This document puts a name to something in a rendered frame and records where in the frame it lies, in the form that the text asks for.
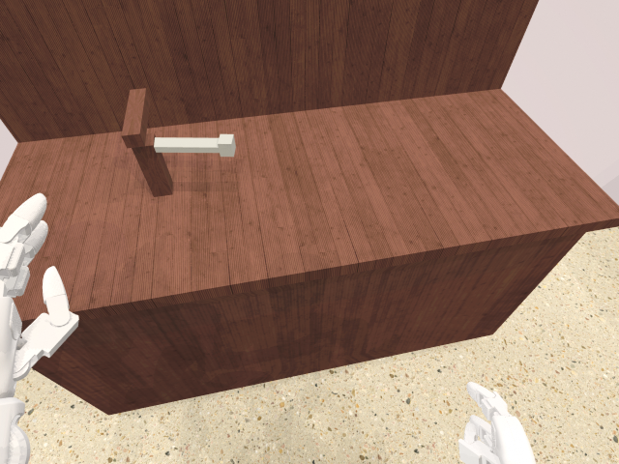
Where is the robot right hand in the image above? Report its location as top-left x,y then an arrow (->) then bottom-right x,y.
458,382 -> 536,464

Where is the robot left hand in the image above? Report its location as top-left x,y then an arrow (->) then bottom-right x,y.
0,193 -> 79,398

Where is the tap lever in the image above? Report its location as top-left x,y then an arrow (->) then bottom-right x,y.
154,134 -> 236,157

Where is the left robot forearm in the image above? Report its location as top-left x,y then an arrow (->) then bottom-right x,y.
0,397 -> 30,464

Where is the counter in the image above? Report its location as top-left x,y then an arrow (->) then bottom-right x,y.
0,0 -> 619,415

